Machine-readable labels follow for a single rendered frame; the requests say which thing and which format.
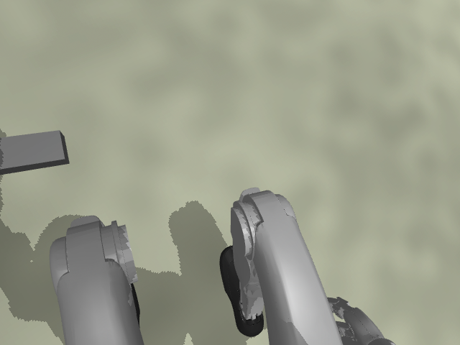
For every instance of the small box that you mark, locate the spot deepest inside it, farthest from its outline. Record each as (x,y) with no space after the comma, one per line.
(32,151)

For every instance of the right robot foot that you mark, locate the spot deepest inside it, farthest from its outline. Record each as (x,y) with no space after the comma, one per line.
(230,280)

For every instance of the right robot hand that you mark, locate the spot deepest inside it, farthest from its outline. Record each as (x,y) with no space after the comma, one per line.
(358,329)

